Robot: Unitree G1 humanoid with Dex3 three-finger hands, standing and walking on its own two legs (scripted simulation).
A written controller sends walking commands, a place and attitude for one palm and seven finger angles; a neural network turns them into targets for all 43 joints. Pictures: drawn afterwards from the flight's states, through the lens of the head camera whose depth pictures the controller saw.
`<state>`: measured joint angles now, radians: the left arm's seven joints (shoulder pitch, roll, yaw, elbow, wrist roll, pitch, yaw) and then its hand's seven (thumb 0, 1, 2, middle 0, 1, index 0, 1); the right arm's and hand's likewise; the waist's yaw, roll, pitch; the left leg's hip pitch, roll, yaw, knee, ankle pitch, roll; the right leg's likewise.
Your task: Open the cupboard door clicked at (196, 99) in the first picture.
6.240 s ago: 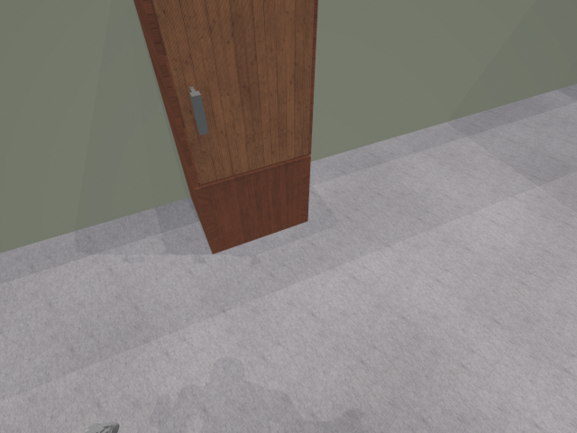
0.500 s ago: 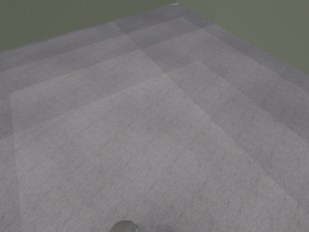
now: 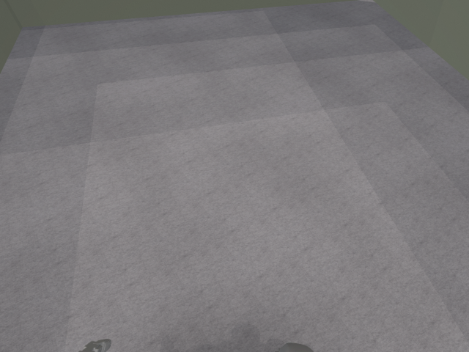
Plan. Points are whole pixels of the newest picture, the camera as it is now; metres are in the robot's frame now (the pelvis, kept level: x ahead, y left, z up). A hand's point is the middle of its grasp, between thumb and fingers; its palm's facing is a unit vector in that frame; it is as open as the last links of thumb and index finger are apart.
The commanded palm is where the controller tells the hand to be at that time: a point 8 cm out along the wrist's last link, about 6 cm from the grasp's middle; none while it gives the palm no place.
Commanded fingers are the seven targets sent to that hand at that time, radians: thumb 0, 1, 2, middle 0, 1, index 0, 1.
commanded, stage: turn to face it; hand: left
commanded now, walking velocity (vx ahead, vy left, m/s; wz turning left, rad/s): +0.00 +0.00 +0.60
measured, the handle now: out of the picture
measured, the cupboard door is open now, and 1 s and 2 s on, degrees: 0 0 0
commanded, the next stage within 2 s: none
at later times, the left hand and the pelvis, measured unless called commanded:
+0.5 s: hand out of the picture -0.01 +0.20 -0.17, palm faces +0.34 -0.91 -0.25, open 7.4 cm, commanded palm none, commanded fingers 0.00 0.90 0.90 -0.20 -0.30 -0.20 -0.30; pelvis +0.00 -0.02 -0.01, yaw +20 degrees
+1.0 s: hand out of the picture +0.00 +0.20 -0.14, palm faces +0.56 -0.77 -0.31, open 7.4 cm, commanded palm none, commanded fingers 0.00 0.90 0.90 -0.20 -0.30 -0.20 -0.30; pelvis +0.02 -0.04 -0.01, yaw +36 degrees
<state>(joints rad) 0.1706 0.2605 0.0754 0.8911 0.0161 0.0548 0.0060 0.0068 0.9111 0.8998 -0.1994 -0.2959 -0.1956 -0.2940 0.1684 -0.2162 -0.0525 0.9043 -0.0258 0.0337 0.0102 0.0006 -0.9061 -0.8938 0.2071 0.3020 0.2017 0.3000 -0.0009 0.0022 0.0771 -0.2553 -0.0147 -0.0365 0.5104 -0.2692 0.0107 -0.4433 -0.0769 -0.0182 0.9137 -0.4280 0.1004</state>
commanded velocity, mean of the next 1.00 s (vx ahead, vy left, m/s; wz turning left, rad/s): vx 0.00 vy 0.00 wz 0.60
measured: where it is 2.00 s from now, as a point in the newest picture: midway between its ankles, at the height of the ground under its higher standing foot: outside the picture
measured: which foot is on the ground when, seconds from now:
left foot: down 0.00-0.10, up 0.12-0.50, down 0.52-0.94, up 0.96-1.00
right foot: up 0.00-0.08, down 0.10-0.52, up 0.54-0.92, down 0.94-1.00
